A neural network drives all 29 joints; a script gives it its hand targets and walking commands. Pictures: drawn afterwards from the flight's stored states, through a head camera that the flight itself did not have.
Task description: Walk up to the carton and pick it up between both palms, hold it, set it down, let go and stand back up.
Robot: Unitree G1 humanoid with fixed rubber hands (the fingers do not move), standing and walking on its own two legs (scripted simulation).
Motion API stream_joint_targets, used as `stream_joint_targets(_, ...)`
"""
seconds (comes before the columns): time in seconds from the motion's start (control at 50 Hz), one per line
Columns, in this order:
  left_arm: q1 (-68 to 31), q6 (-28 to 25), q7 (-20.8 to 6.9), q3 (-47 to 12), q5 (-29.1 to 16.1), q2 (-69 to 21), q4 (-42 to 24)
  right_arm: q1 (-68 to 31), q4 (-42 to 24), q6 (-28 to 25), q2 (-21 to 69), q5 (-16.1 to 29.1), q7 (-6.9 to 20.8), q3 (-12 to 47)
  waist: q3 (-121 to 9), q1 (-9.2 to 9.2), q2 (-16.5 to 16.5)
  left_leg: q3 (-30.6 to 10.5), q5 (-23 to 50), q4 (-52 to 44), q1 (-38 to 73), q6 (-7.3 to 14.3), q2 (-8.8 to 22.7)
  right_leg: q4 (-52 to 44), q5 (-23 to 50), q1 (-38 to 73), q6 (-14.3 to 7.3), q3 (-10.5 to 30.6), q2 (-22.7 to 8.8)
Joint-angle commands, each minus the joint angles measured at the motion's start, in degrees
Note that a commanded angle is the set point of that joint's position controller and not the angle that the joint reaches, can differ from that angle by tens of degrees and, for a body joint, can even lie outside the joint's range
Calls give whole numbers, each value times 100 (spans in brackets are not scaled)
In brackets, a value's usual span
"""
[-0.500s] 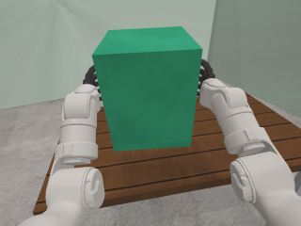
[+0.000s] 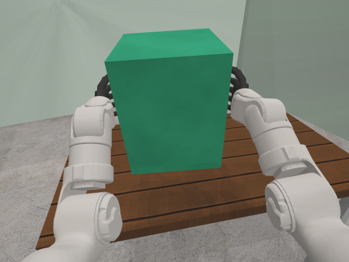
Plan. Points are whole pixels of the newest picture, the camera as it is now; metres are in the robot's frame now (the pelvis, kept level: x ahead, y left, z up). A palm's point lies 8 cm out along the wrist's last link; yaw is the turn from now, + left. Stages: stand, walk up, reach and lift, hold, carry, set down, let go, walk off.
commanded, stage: hold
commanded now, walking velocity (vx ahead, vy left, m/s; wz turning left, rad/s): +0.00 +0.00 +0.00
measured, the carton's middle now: (171, 99) +0.40 +0.00 +0.29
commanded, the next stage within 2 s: none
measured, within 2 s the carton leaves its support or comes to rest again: neither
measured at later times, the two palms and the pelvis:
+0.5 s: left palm (107, 107) +0.37 +0.14 +0.28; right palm (239, 103) +0.37 -0.15 +0.29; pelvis +0.00 +0.00 +0.00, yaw +0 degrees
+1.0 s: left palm (105, 106) +0.37 +0.15 +0.29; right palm (239, 99) +0.36 -0.14 +0.30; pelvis +0.00 +0.00 +0.00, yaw +1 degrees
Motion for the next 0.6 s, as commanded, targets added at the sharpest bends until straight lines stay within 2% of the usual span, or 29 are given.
stream_joint_targets(0.0, -5745, -652, -664, -2040, -1016, -3655, -774, -5793, -1654, -181, 4043, 1025, 959, 1413, -2105, -24, 389, 361, 1449, -491, 287, -217, -396, -230, 860, 495, 245, -93, 325)
stream_joint_targets(0.04, -5801, -683, -637, -2071, -1012, -3685, -780, -5739, -1586, -175, 4061, 991, 958, 1400, -2111, -103, 389, 355, 1648, -435, 347, -254, -412, -202, 1041, 508, 217, -100, 316)
stream_joint_targets(0.06, -5821, -680, -644, -2043, -980, -3652, -831, -5794, -1695, -177, 4028, 967, 962, 1359, -2233, -51, 316, 316, 1690, -430, 425, -243, -413, -194, 1029, 484, 222, -138, 352)
stream_joint_targets(0.08, -5855, -696, -642, -2133, -983, -3715, -904, -5698, -1611, -172, 3972, 1028, 978, 1333, -2265, -101, 385, 315, 1638, -389, 437, -246, -432, -201, 1021, 436, 214, -124, 348)
stream_joint_targets(0.1, -5771, -690, -638, -2041, -1014, -3731, -709, -5781, -1638, -180, 4061, 1024, 976, 1346, -2187, -50, 334, 337, 1626, -452, 381, -267, -423, -192, 964, 480, 232, -146, 341)
stream_joint_targets(0.14, -5856, -729, -631, -2169, -1089, -3825, -891, -5875, -1804, -249, 4078, 1027, 968, 1392, -2414, -80, 400, 320, 1757, -399, 398, -276, -437, -183, 1065, 530, 230, -130, 357)
stream_joint_targets(0.16, -5839, -751, -614, -2254, -1175, -3900, -986, -5920, -2082, -273, 4145, 1091, 956, 1437, -2645, -74, 331, 315, 1864, -347, 502, -272, -436, -129, 1202, 605, 226, -140, 341)
stream_joint_targets(0.2, -5900, -772, -575, -2304, -1202, -3963, -984, -5934, -2096, -272, 4112, 1125, 926, 1487, -2603, -105, 333, 287, 2023, -287, 488, -279, -465, -181, 1330, 570, 259, -100, 375)
stream_joint_targets(0.24, -5849, -763, -562, -2251, -1137, -3811, -1024, -5810, -1966, -241, 4023, 1146, 891, 1540, -2468, -75, 280, 326, 2046, -280, 595, -277, -428, -191, 1304, 541, 245, -94, 353)
stream_joint_targets(0.32, -5747, -741, -575, -2100, -1112, -3767, -910, -6041, -2221, -279, 4127, 1111, 876, 1614, -2508, 27, 128, 337, 1798, -360, 499, -181, -491, -219, 1164, 561, 288, -107, 337)
stream_joint_targets(0.4, -5704, -755, -543, -2281, -1159, -3773, -1182, -5935, -2391, -264, 4172, 1231, 852, 1811, -2780, 3, 248, 311, 2226, -230, 688, -243, -505, -146, 1699, 749, 303, -84, 373)
stream_joint_targets(0.44, -5689, -746, -559, -2341, -1193, -3763, -1202, -5955, -2472, -253, 4171, 1239, 821, 1812, -2718, 20, 209, 320, 2185, -241, 645, -241, -516, -166, 1628, 696, 332, -29, 344)
stream_joint_targets(0.46, -5642, -706, -581, -2214, -1065, -3700, -973, -5947, -2380, -210, 4139, 1196, 797, 1735, -2459, -38, 123, 354, 2008, -271, 624, -237, -493, -187, 1444, 610, 320, -89, 337)
stream_joint_targets(0.48, -5606, -693, -599, -2132, -1054, -3609, -921, -5913, -2291, -192, 4119, 1200, 791, 1771, -2353, 43, 132, 327, 1801, -324, 569, -188, -469, -263, 1223, 567, 311, -80, 329)
stream_joint_targets(0.5, -5586, -684, -599, -2189, -1068, -3632, -898, -5966, -2283, -191, 4148, 1162, 797, 1718, -2210, 50, 190, 347, 1693, -412, 456, -181, -498, -261, 1085, 554, 324, -55, 286)
stream_joint_targets(0.54, -5547, -670, -599, -2106, -1089, -3559, -932, -5895, -2265, -184, 4129, 1249, 793, 1733, -2255, -27, 91, 338, 1752, -352, 592, -176, -467, -279, 1168, 510, 308, -93, 295)
stream_joint_targets(0.58, -5729, -684, -602, -2174, -1153, -3609, -1049, -5838, -2201, -143, 4140, 1215, 796, 1690, -2339, -25, 116, 337, 1763, -356, 572, -202, -482, -253, 1219, 492, 311, -88, 352)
